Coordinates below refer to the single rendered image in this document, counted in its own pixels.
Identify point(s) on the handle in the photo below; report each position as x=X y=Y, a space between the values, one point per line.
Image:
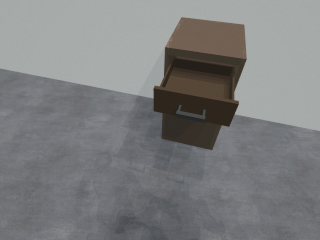
x=190 y=116

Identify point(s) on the cabinet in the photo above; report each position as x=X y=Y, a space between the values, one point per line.
x=206 y=41

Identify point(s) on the drawer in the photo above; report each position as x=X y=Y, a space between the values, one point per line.
x=197 y=86

